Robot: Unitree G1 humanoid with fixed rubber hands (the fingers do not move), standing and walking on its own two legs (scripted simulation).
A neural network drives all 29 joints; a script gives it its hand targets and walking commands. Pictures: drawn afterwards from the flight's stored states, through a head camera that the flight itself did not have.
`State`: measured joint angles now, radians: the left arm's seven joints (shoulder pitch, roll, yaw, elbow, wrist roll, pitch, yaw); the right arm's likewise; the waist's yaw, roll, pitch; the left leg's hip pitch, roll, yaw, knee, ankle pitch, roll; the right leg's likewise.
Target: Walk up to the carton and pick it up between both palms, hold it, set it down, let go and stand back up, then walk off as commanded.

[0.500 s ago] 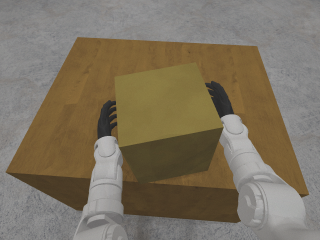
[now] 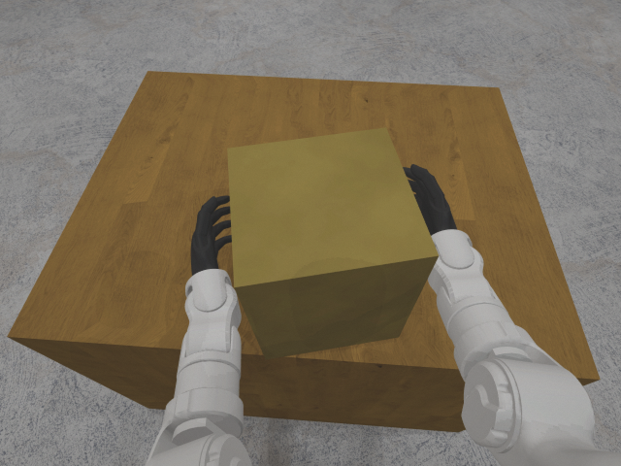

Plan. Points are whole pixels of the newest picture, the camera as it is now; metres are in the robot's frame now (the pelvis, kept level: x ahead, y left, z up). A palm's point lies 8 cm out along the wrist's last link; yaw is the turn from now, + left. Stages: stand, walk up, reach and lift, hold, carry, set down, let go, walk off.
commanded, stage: set down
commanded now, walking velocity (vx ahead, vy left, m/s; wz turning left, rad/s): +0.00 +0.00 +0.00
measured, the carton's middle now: (321, 252) +0.41 +0.06 -0.01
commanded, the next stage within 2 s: none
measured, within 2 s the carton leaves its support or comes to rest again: neither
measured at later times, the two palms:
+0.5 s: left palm (211, 259) +0.36 +0.20 +0.03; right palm (437, 225) +0.44 -0.09 +0.05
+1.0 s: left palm (208, 276) +0.35 +0.21 -0.01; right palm (425, 228) +0.46 -0.08 +0.01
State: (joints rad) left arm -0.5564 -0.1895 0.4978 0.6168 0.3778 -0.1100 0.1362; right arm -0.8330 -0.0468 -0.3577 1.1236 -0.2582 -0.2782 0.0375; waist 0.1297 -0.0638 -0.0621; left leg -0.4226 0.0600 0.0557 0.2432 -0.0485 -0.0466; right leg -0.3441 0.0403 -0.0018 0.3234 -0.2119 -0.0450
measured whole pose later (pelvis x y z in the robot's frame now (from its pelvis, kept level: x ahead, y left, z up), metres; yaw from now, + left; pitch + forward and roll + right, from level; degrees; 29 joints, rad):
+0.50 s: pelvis +0.00 +0.00 +0.00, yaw +0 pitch +14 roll +1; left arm -0.56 -0.19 0.52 0.65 0.39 -0.16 0.13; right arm -0.82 -0.05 -0.37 1.12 -0.27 -0.28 0.04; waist 0.13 -0.06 -0.06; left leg -0.42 0.06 0.06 0.24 -0.05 -0.05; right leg -0.34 0.04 0.00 0.32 -0.22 -0.05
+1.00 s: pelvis -0.01 +0.01 -0.01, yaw -1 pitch +22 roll -2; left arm -0.58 -0.15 0.36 0.69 0.12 -0.13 0.25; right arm -0.92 -0.18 -0.11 1.23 0.11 -0.25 0.04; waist 0.17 -0.04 -0.11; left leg -0.68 0.09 0.06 0.39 -0.08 -0.05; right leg -0.53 0.06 0.00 0.32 -0.17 -0.04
